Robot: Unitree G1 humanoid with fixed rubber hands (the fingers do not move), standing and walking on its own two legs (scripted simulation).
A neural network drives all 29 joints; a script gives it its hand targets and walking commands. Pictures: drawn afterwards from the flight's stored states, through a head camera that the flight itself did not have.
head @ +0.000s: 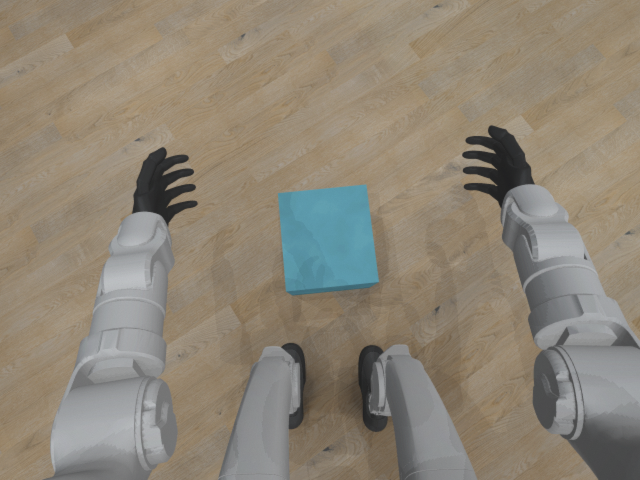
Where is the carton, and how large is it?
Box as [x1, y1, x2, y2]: [278, 185, 378, 294]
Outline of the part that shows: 366,185 278,193 286,291 291,294 302,294 369,287 378,281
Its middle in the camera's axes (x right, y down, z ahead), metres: +0.02 +0.01 +0.97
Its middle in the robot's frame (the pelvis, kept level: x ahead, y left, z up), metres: +0.47 +0.01 -0.58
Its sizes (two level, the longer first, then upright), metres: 0.229 0.208 0.187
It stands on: the floor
